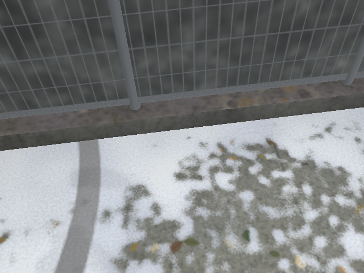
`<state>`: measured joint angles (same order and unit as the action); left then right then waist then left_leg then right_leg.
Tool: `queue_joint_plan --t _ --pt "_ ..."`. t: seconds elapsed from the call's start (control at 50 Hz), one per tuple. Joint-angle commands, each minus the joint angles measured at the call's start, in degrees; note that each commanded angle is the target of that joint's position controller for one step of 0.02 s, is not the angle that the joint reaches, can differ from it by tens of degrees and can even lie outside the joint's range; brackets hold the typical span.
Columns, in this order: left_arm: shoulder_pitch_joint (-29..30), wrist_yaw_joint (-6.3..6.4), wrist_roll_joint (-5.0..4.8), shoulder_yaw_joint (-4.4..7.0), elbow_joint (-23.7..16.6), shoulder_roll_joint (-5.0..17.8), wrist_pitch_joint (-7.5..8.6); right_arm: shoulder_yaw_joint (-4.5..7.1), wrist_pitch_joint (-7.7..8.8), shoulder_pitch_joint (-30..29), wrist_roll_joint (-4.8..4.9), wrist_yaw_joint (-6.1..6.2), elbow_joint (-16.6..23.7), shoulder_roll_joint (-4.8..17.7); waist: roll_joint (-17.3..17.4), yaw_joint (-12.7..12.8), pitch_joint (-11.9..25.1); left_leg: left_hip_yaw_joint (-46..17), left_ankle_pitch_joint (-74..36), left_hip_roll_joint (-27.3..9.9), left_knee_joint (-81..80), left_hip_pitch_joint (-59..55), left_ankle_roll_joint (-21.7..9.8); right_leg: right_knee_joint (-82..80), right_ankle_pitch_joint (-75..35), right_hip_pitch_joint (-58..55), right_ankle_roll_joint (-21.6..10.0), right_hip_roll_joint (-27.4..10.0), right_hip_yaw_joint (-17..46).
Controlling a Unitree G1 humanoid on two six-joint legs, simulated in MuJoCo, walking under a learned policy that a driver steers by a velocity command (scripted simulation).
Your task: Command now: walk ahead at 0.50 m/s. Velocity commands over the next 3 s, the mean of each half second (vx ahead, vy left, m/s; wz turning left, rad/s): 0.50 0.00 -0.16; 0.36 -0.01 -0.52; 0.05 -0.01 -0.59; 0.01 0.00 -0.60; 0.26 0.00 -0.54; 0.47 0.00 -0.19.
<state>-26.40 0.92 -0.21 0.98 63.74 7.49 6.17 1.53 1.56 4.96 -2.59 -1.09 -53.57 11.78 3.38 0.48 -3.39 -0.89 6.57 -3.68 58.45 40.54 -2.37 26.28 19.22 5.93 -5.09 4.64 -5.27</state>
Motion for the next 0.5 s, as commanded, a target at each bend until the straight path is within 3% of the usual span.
queue_joint_plan --t 0.02,0.04,0.06,0.08,0.1,0.14,0.18,0.2,0.22,0.24,0.26,0.28,0.3,0.32,0.36,0.38,0.4,0.42,0.44,0.46,0.5 --pt "0.42 0.04 -1.53 0.35 -3.57 6.18 0.82 -0.58 0.77 -6.93 0.97 -0.57 5.55 0.63 -6.85 -0.99 -4.07 4.12 -11.55 1.49 -13.03 -8.75 -0.59 -14.43 -38.62 8.44 -5.48 -14.27 8.64" --pt "-0.67 0.21 -1.35 0.83 -3.33 7.38 0.58 -0.66 0.77 -7.16 1.08 -0.40 5.27 0.00 -7.72 -0.07 -3.60 4.65 -12.41 2.10 -15.96 -9.21 -0.96 -14.79 -39.04 4.93 -4.59 -13.73 7.89" --pt "-1.63 0.07 -0.76 0.78 -2.93 7.43 0.37 -0.66 0.63 -7.84 1.97 -0.17 5.48 0.30 -7.75 0.03 -4.10 4.61 -12.03 2.15 -17.44 -9.31 -1.44 -14.72 -40.28 2.72 -4.47 -13.87 7.66" --pt "-2.54 0.22 -0.55 0.64 -2.47 7.25 0.20 -0.53 0.66 -8.87 1.96 -0.04 6.21 1.03 -7.67 0.17 -4.08 4.43 -10.99 2.29 -18.51 -9.21 -1.84 -14.87 -41.08 -0.08 -4.53 -14.86 7.88" --pt "-2.85 0.26 0.54 0.79 -1.99 8.33 -0.24 -0.30 0.53 -8.89 1.67 0.24 5.86 1.71 -7.45 0.38 -3.35 5.15 -8.21 2.67 -19.51 -8.57 -2.82 -13.67 -44.28 -3.89 -5.00 -15.37 7.43" --pt "-3.06 0.41 1.11 0.74 -1.41 8.66 -0.54 -0.07 0.86 -7.37 1.42 0.78 5.79 1.97 -7.44 -0.64 -1.18 6.59 -2.36 4.88 -22.36 -12.57 -4.98 -8.36 -56.25 -8.83 -4.85 -15.75 5.97" --pt "-2.73 0.43 1.32 1.13 -1.13 10.22 -0.57 0.95 1.61 3.18 1.12 1.20 2.46 3.81 -8.19 -5.10 5.28 6.73 3.11 7.69 -26.08 -24.11 -7.14 5.09 -64.98 -11.58 -4.70 -15.79 5.69" --pt "-1.68 0.35 0.68 1.31 -1.38 11.13 -0.75 1.77 1.99 10.73 1.12 1.51 -0.54 5.58 -6.85 -8.87 7.96 5.05 -0.87 5.97 -30.26 -35.45 -7.94 15.45 -56.59 -5.34 -3.61 -14.23 4.47" --pt "-3.27 0.08 0.24 0.54 -3.05 7.65 -0.79 3.08 2.50 18.17 -0.64 1.92 -1.48 10.42 -0.33 -9.64 14.69 -10.22 -0.38 -7.13 -29.40 -49.12 -10.21 33.48 -32.88 6.72 -2.82 -10.60 2.81" --pt "-11.67 -0.31 -1.16 -0.17 -2.47 2.80 -1.22 3.43 1.91 17.74 -0.41 1.17 -1.14 12.11 10.49 -4.73 22.38 -35.30 -1.58 -21.42 -34.93 -61.73 -18.51 53.05 13.55 24.86 -1.11 -1.21 3.19" --pt "-5.17 0.10 0.32 1.53 -2.62 8.79 -1.74 3.14 1.17 15.68 1.53 0.73 -1.54 8.93 0.28 -6.15 16.04 -32.74 9.25 -17.68 -39.31 -55.92 -15.91 53.86 8.25 31.33 -2.22 -3.79 7.90" --pt "1.27 0.10 0.27 1.76 -5.23 8.68 -1.42 2.35 1.69 10.58 1.14 0.51 -1.41 6.73 0.37 -4.50 6.18 -23.63 8.89 -15.55 -42.25 -46.83 -13.71 50.93 3.23 33.22 -2.17 -5.90 7.52" --pt "4.10 0.01 0.49 1.80 -6.10 7.56 -1.20 2.04 2.42 7.60 0.73 0.45 -1.51 4.74 -1.43 -2.67 1.60 -17.89 3.23 -13.08 -44.64 -38.94 -11.53 47.15 -0.40 30.93 -1.99 -7.93 8.17" --pt "4.59 -0.33 1.16 1.89 -6.00 6.68 -1.67 1.67 2.96 7.77 0.75 0.81 -2.23 3.48 -0.53 -1.29 -0.06 -13.04 -0.46 -10.94 -45.90 -34.60 -9.71 44.50 -1.57 28.38 -1.51 -8.96 8.61" --pt "2.97 -1.18 1.50 1.71 -5.51 4.96 -3.09 0.96 3.71 10.18 0.97 1.17 -3.46 1.41 -0.28 0.70 -0.14 -8.87 -2.94 -10.02 -47.97 -30.84 -8.70 42.65 -2.98 25.28 -0.67 -9.57 8.64" --pt "4.27 -1.54 1.21 1.71 -6.38 4.52 -3.52 0.89 4.11 11.86 0.89 1.39 -3.88 1.74 -1.08 1.34 0.21 -7.03 -5.80 -9.91 -48.70 -31.25 -8.66 42.75 -4.33 26.04 -0.35 -9.45 8.16" --pt "5.97 -1.65 1.55 1.79 -7.30 4.20 -4.15 1.30 4.47 13.25 1.46 1.96 -4.64 3.24 -1.40 1.79 -1.04 -6.00 -5.99 -10.31 -49.51 -31.43 -8.16 41.51 -5.76 29.09 0.20 -9.94 8.54" --pt "8.01 -1.91 2.21 1.81 -8.46 4.73 -4.49 1.64 5.32 14.12 1.65 2.00 -4.71 4.30 -2.27 1.44 -1.74 -4.15 -9.06 -10.62 -50.15 -32.12 -7.69 39.68 -7.65 31.04 0.50 -10.09 8.31" --pt "10.60 -2.01 2.23 1.96 -9.46 4.70 -4.66 1.75 5.59 14.98 1.56 1.92 -4.91 4.63 -2.26 1.03 -1.73 -1.80 -12.53 -10.03 -50.41 -33.22 -6.91 37.56 -10.55 32.58 0.75 -10.19 7.80" --pt "12.56 -2.07 1.48 1.86 -10.34 4.87 -4.74 1.77 5.89 15.41 1.45 1.84 -4.98 4.64 -1.45 1.04 -1.70 1.20 -15.51 -8.78 -50.43 -33.41 -6.40 35.32 -12.90 32.50 0.60 -10.12 6.91" --pt "16.17 -2.92 1.15 1.49 -11.82 4.79 -4.30 1.58 5.81 15.40 1.31 1.98 -4.34 4.35 0.45 0.48 -2.68 6.33 -17.86 -5.84 -50.81 -32.21 -5.28 27.17 -17.15 30.97 0.68 -9.39 3.91"
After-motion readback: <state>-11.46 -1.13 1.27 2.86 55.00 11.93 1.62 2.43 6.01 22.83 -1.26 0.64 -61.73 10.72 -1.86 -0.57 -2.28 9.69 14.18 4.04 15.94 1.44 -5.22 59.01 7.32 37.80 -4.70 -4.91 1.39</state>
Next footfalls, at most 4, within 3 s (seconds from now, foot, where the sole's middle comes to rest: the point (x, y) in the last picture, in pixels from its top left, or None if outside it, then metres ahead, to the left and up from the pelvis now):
0.22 left None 0.29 0.09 -0.77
0.74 right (228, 251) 0.57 -0.10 -0.77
1.28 left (201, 206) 0.76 -0.01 -0.77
1.66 right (240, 260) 0.54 -0.14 -0.77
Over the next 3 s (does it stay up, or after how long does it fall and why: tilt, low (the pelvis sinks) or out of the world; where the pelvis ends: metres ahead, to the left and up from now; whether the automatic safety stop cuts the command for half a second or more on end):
stays up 0.59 -0.35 0.01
